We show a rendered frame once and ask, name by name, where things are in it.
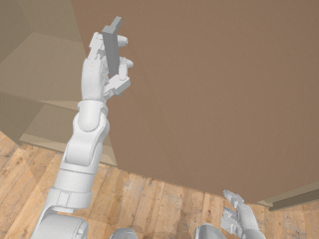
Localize robot thigh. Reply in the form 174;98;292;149
110;228;139;239
193;224;226;239

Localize robot right forearm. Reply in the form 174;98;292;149
241;228;266;239

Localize robot left forearm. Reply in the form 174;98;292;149
30;99;110;239

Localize handle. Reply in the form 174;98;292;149
102;16;123;97

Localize wardrobe door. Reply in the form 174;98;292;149
71;0;319;204
264;181;319;203

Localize left robot hand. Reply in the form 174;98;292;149
81;32;134;104

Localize right robot thigh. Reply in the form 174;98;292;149
193;224;226;239

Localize right robot hand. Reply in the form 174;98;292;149
220;189;259;239

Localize left robot upper arm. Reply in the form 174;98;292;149
33;212;89;239

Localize left robot thigh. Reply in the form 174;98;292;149
110;228;139;239

